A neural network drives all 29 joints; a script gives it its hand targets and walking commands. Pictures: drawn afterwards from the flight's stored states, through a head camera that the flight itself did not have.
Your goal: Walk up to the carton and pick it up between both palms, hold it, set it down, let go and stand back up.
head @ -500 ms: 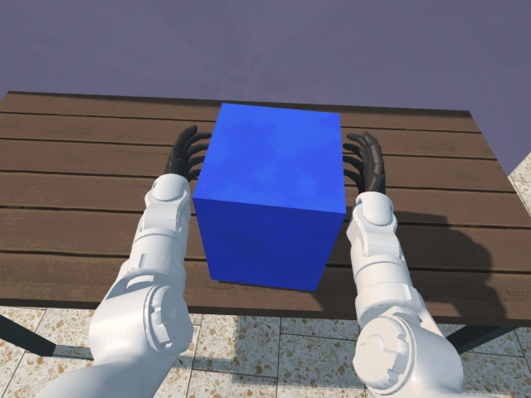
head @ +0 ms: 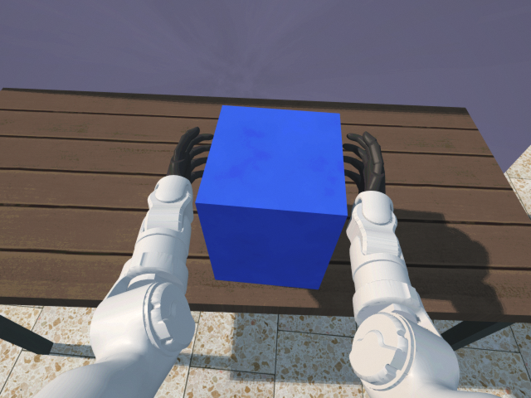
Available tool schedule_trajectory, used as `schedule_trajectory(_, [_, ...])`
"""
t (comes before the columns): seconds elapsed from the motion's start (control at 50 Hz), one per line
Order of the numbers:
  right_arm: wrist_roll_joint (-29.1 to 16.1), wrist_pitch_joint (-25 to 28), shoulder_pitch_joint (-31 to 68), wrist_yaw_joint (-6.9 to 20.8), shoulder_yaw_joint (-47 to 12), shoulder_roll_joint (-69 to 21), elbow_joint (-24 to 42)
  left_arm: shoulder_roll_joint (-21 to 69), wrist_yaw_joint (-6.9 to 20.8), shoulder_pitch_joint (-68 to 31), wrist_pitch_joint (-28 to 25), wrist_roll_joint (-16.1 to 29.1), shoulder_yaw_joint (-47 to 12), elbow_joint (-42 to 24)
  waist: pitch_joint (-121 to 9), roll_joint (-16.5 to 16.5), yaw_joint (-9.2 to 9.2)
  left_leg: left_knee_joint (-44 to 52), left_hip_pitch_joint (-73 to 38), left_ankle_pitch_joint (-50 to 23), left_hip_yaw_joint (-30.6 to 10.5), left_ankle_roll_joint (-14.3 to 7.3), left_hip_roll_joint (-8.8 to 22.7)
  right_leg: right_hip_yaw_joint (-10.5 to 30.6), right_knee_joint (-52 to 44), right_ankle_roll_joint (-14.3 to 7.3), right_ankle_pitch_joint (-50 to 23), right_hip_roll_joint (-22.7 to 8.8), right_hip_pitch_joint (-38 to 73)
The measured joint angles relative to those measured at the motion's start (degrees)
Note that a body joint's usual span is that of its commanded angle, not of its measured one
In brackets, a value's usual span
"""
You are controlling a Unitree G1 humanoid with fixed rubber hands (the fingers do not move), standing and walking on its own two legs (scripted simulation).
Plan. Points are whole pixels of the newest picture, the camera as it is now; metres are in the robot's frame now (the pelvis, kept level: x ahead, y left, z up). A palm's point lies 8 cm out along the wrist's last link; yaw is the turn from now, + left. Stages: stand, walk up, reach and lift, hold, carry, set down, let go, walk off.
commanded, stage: set down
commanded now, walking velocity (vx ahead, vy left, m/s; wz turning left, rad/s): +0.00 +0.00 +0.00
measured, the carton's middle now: (273, 202) +0.45 -0.01 +0.00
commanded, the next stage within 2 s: none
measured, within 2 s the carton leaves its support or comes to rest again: rests again in 0.26 s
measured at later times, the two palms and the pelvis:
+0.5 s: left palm (181, 173) +0.45 +0.14 +0.08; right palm (367, 186) +0.41 -0.15 +0.10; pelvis +0.00 +0.01 +0.00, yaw -1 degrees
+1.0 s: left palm (181, 173) +0.45 +0.14 +0.08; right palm (367, 187) +0.41 -0.15 +0.09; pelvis +0.00 +0.00 +0.00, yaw +0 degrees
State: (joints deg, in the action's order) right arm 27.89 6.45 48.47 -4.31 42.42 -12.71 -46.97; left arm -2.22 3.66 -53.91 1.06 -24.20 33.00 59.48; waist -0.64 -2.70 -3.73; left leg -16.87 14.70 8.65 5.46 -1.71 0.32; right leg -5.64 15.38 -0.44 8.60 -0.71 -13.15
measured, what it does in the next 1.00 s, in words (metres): stands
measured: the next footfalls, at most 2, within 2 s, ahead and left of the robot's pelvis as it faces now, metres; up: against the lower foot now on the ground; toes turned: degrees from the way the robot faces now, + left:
none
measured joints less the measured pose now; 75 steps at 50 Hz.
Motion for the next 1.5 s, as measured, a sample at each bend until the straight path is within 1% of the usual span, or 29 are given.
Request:
schedule_trajectory(0.22, [2.19,-0.67,-0.02,0.98,1.54,-1.15,3.68,0.95,0.87,-1.61,-1.37,-2.63,3.39,0.1,0.22,-0.24,0.65,1.2,0.93,-1.1,0.98,-0.44,-0.34,0.88,0.27,0.29,-0.67,-0.35,-1.91])
schedule_trajectory(0.32, [2.97,-0.89,0.35,1.56,2.16,-1.0,3.58,1.48,0.61,-1.33,-1.17,-3.47,3.72,-0.72,-0.06,-0.47,1.03,1.01,0.96,-0.76,1.26,-0.61,-0.34,1.11,-0.06,0.45,-0.73,-0.36,-1.79])
schedule_trajectory(0.46, [3.4,-0.6,0.04,2.01,2.62,-0.9,3.25,2.38,0.38,-0.35,-1.0,-3.95,3.59,-2.75,-0.02,-0.45,0.76,0.16,0.88,0.19,1.22,-0.67,-0.25,1.01,-0.31,0.61,-0.36,-0.31,-1.18])
schedule_trajectory(0.68, [2.36,1.3,-0.95,1.17,1.18,-1.31,3.75,2.53,1.21,0.19,-1.85,-4.44,4.05,-4.19,0.73,0.17,0.75,-0.93,0.9,1.03,0.88,-0.41,0.02,0.63,0.38,0.43,0.38,-0.14,-0.93])
schedule_trajectory(0.76, [3.02,1.46,-0.91,1.14,1.28,-1.51,3.92,2.53,1.46,0.12,-1.96,-4.81,4.57,-4.25,0.41,0.2,0.92,-0.91,1.37,0.9,0.8,-0.23,0.18,0.53,0.39,0.18,0.3,0.02,-1.41])
schedule_trajectory(0.86, [3.15,1.24,-0.84,0.99,0.92,-1.73,4.24,2.18,2.01,-0.04,-2.05,-4.89,4.84,-4.31,0.45,0.04,0.71,-0.71,1.6,0.6,0.53,-0.05,0.19,0.24,0.65,0.04,0.4,0.02,-1.75])
schedule_trajectory(0.92, [3.66,0.82,-0.32,1.12,0.97,-1.97,4.25,1.97,2.42,-0.12,-2.07,-4.96,5.54,-4.83,1.61,-0.04,-0.16,-0.47,0.77,0.4,-0.01,0.04,0.11,-0.31,0.26,-0.06,0.33,-0.02,-0.63])
schedule_trajectory(1.04, [4.4,0.32,-0.57,1.22,1.11,-2.71,4.84,2.17,2.94,0.05,-2.17,-5.6,6.48,-5.57,1.59,-0.28,-0.72,-0.49,0.95,0.31,-0.42,0.17,0.14,-0.76,0.02,-0.15,0.26,0.03,-0.55])
schedule_trajectory(1.36, [5.25,0.41,-0.34,1.81,1.44,-2.68,5.07,2.64,3.32,-0.11,-2.95,-6.73,7.77,-6.23,1.43,-0.5,-1.06,-1.23,2.06,0.48,-0.4,0.02,0.12,-0.75,0.57,-0.09,0.27,-0.05,-1.6])
schedule_trajectory(1.44, [6.04,-0.16,-0.25,2.4,1.58,-2.46,4.69,2.39,2.96,-0.27,-3.38,-6.52,7.54,-5.78,1.74,-0.51,-0.95,-1.43,2.0,0.58,-0.16,-0.05,0.13,-0.5,0.91,-0.01,0.34,-0.08,-1.71])
schedule_trajectory(1.48, [6.26,-0.29,-0.38,2.44,1.42,-2.0,3.86,2.0,2.36,-0.26,-3.92,-6.06,6.82,-5.04,1.6,-0.43,-0.92,-1.69,2.26,0.71,-0.05,-0.08,0.15,-0.39,1.16,0.03,0.42,-0.09,-2.01])
schedule_trajectory(1.5, [5.51,-0.47,-0.64,2.41,0.67,-1.51,3.44,1.7,2.17,-0.46,-4.31,-5.78,6.54,-4.35,1.6,-0.48,-0.64,-1.82,2.36,0.79,0.15,-0.11,0.18,-0.18,1.39,0.05,0.46,-0.07,-2.26])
